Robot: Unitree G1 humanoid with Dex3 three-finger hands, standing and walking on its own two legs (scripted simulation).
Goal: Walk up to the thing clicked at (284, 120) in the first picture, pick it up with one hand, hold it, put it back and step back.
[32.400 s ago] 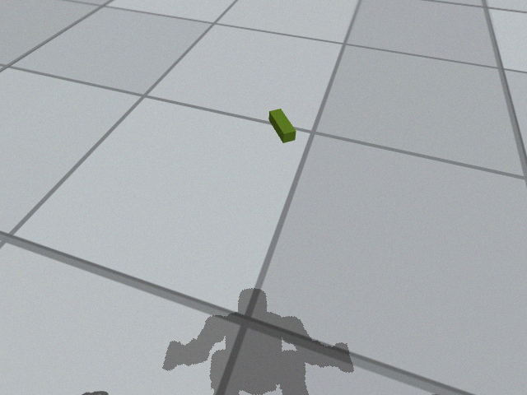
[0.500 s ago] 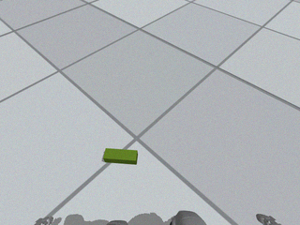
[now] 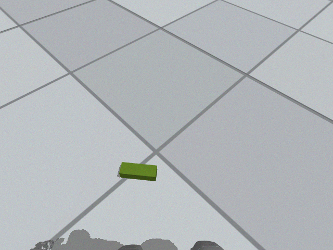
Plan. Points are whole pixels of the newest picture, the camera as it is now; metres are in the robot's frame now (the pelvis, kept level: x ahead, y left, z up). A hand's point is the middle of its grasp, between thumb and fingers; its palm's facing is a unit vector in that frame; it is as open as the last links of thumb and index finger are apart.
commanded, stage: walk up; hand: left
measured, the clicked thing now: (138, 171) +0.59 +0.17 -0.73
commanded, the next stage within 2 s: none
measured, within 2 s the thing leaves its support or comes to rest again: neither
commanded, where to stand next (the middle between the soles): +0.19 -0.04 m, yaw -4 degrees
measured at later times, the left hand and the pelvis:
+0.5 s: hand out of the picture +0.10 +0.26 -0.13, palm faces -0.06 -0.93 -0.36, open 7.4 cm; pelvis +0.00 +0.00 +0.02, yaw -2 degrees
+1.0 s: hand out of the picture +0.12 +0.35 -0.17, palm faces -0.13 -0.93 -0.35, open 7.4 cm; pelvis +0.01 +0.06 +0.00, yaw -5 degrees
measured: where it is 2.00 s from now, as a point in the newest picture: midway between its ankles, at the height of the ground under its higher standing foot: outside the picture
